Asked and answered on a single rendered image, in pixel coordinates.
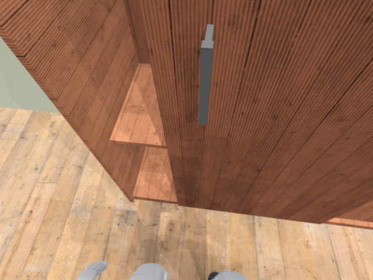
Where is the handle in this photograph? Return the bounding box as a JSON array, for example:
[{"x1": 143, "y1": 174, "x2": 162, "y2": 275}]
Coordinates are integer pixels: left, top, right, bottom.
[{"x1": 198, "y1": 24, "x2": 214, "y2": 125}]

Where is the wardrobe door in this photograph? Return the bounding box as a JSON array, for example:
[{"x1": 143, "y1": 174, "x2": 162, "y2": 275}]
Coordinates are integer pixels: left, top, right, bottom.
[
  {"x1": 138, "y1": 0, "x2": 373, "y2": 224},
  {"x1": 336, "y1": 201, "x2": 373, "y2": 222}
]

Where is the left robot hand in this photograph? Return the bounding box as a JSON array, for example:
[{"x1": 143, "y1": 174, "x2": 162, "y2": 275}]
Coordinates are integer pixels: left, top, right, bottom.
[{"x1": 77, "y1": 261, "x2": 108, "y2": 280}]

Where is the left robot thigh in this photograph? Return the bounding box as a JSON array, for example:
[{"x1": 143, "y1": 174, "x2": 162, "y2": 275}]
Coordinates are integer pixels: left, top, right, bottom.
[{"x1": 128, "y1": 263, "x2": 168, "y2": 280}]

